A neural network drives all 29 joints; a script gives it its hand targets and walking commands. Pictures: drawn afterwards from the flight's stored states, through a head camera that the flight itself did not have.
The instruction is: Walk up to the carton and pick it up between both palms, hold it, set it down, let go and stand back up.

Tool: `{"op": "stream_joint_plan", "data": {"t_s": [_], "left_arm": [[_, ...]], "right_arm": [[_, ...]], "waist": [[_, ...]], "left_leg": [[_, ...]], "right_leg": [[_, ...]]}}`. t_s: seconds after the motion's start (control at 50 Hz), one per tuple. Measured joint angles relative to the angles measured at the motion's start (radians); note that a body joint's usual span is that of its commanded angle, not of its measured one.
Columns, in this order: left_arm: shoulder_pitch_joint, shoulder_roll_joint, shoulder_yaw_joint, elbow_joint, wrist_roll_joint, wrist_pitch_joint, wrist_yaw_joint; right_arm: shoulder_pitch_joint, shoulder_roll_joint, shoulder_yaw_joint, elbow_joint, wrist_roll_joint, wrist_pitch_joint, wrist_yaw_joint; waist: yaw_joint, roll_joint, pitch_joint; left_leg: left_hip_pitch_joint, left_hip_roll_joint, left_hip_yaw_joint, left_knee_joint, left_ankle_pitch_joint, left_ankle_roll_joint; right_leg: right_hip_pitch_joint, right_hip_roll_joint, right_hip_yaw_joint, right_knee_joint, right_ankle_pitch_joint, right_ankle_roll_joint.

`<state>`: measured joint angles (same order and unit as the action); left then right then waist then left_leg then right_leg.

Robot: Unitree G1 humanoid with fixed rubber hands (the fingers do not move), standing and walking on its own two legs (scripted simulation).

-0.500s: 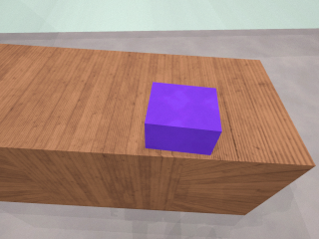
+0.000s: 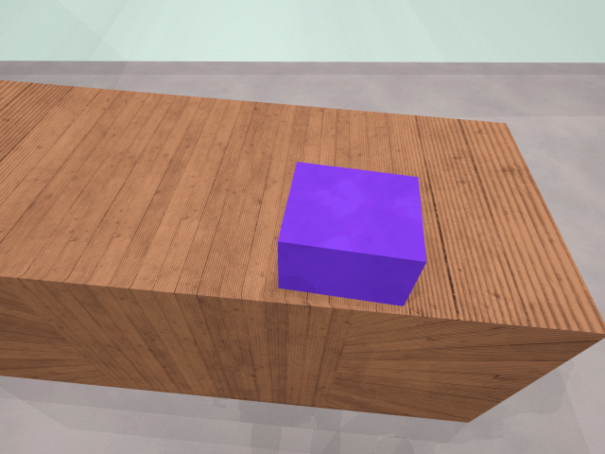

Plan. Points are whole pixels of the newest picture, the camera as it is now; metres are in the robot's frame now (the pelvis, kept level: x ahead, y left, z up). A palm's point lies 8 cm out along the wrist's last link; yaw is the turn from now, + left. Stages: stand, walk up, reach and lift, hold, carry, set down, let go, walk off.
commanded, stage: walk up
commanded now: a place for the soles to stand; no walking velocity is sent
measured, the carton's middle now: (348, 232) +0.50 -0.08 -0.05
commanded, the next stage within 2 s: none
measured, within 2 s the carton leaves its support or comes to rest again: neither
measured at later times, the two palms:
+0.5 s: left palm out of the picture +0.06 +0.20 -0.13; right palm out of the picture +0.11 -0.24 -0.13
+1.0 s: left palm out of the picture +0.03 +0.20 -0.14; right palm out of the picture +0.09 -0.23 -0.13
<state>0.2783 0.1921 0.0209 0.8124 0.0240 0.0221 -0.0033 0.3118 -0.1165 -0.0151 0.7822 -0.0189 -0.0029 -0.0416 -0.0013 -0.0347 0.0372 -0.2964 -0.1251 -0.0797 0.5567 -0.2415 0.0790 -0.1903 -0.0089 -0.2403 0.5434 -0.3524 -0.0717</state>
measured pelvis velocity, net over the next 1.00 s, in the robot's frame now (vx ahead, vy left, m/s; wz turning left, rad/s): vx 0.03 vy -0.02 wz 0.01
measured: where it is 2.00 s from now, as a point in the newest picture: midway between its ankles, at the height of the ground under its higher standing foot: outside the picture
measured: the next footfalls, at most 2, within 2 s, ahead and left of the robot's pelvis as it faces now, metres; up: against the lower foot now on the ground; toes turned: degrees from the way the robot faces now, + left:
none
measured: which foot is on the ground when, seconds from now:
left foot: down 0.00-1.00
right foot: down 0.00-1.00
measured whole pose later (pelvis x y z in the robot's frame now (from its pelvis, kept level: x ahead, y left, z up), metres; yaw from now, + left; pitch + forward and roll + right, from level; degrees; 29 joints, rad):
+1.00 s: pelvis +0.03 -0.02 +0.00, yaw +1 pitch -1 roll +0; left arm 0.35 0.17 0.01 0.92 0.01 0.01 0.03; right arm 0.23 -0.12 0.00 0.97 -0.01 0.00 -0.05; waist 0.02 -0.02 0.04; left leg -0.22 -0.10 -0.11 0.52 -0.27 0.05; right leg -0.07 0.03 -0.26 0.42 -0.34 -0.09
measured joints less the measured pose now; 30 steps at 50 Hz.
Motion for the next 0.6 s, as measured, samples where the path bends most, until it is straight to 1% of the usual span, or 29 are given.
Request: {"op": "stream_joint_plan", "data": {"t_s": [0.04, 0.12, 0.22, 0.42, 0.6], "left_arm": [[0.012, -0.015, -0.009, -0.001, 0.001, -0.016, 0.002], [0.049, -0.034, -0.021, 0.005, -0.001, -0.034, 0.008], [0.068, -0.043, -0.016, 0.031, -0.007, -0.03, 0.01], [0.059, -0.023, -0.002, 0.032, -0.008, -0.025, 0.017], [0.047, -0.02, -0.006, 0.045, -0.019, -0.02, 0.03]], "right_arm": [[-0.004, -0.003, -0.005, 0.013, 0.004, 0.002, 0.007], [-0.02, 0.0, -0.002, 0.036, 0.003, 0.003, 0.013], [-0.041, 0.01, 0.007, 0.059, -0.001, -0.006, 0.007], [-0.069, 0.004, 0.011, 0.088, 0.003, 0.005, 0.0], [-0.088, -0.001, 0.012, 0.118, 0.002, 0.002, -0.007]], "waist": [[0.009, 0.014, 0.001], [0.008, 0.031, 0.001], [0.003, 0.026, 0.014], [0.022, 0.013, 0.019], [0.023, 0.011, 0.018]], "left_leg": [[0.015, 0.008, -0.004, -0.025, 0.01, -0.006], [0.033, 0.019, -0.011, -0.029, 0.001, -0.018], [0.061, 0.021, -0.011, -0.026, -0.017, -0.022], [0.063, 0.032, -0.015, 0.008, -0.056, -0.035], [0.068, 0.028, -0.026, -0.018, -0.046, -0.037]], "right_leg": [[0.021, 0.012, 0.0, -0.043, 0.023, -0.011], [0.054, 0.028, -0.002, -0.082, 0.03, -0.017], [0.082, 0.031, 0.0, -0.079, 0.011, -0.022], [0.094, 0.046, -0.002, -0.07, -0.015, -0.031], [0.102, 0.044, -0.011, -0.098, -0.008, -0.028]]}}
